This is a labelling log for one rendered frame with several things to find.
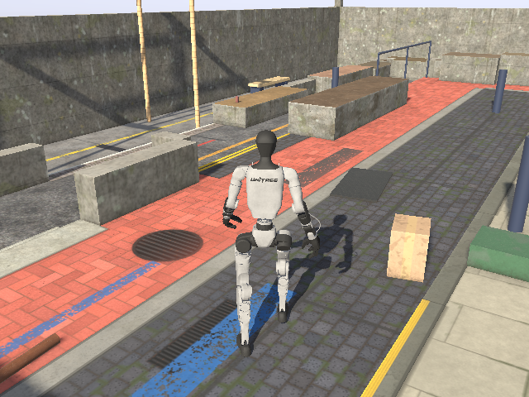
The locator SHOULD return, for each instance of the right robot hand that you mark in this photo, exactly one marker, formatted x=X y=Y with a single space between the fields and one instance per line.
x=315 y=246

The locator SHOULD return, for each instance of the robot right upper arm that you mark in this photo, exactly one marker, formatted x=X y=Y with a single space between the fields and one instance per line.
x=295 y=189

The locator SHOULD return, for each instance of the robot left thigh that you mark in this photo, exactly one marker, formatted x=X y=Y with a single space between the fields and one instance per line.
x=242 y=257

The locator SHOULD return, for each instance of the robot left upper arm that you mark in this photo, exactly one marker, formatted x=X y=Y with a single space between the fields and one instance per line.
x=235 y=186

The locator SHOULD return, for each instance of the robot left foot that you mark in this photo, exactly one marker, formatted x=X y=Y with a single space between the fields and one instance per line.
x=245 y=349

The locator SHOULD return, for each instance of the right robot forearm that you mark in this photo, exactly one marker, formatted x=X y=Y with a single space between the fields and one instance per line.
x=306 y=222

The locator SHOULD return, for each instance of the left robot forearm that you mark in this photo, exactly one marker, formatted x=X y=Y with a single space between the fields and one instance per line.
x=227 y=212

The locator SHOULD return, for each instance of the left robot hand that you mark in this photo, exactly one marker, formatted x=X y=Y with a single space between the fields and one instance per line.
x=228 y=224

